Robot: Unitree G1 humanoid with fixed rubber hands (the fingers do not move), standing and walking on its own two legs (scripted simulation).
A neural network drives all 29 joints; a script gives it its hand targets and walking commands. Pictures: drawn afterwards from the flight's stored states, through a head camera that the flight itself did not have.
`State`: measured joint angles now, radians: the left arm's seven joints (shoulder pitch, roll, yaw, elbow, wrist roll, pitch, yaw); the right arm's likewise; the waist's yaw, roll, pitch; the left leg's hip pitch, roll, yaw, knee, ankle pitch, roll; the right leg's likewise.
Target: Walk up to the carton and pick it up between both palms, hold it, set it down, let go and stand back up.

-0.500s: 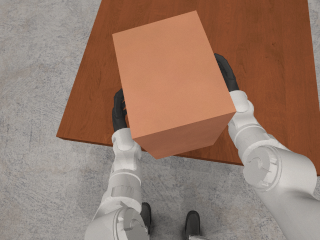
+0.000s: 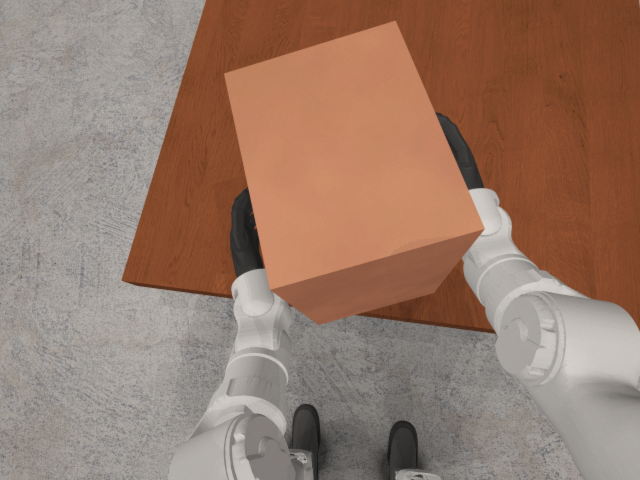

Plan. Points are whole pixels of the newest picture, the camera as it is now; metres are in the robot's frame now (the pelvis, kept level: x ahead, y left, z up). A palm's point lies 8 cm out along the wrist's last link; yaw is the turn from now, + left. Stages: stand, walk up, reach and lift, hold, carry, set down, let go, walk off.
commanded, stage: reach and lift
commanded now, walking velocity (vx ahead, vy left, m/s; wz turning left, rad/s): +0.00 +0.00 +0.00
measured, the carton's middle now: (349, 204) +0.45 +0.05 -0.05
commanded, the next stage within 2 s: none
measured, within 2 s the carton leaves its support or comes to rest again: leaves its support in 0.52 s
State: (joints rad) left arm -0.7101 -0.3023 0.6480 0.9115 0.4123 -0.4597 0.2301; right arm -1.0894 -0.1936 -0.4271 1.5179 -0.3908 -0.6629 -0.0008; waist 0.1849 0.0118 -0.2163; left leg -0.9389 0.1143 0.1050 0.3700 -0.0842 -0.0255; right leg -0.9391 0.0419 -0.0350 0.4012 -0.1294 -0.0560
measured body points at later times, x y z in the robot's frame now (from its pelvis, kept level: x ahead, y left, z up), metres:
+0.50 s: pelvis -0.01 +0.01 -0.01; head +0.18 +0.00 +0.40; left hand +0.37 +0.18 -0.06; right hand +0.49 -0.07 -0.03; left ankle +0.00 +0.16 -0.72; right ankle -0.01 -0.08 -0.72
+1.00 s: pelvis -0.01 +0.00 -0.01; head +0.14 -0.02 +0.41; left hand +0.34 +0.17 -0.06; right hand +0.48 -0.07 -0.02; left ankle +0.00 +0.16 -0.72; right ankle -0.01 -0.08 -0.72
